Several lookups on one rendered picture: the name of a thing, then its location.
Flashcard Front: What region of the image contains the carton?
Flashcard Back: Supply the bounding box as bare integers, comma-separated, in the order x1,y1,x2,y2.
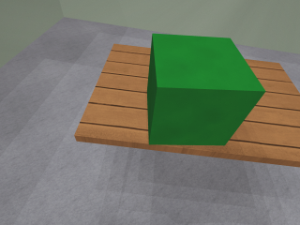
147,33,266,146

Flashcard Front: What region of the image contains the table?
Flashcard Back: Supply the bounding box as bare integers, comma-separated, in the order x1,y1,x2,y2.
74,43,300,168

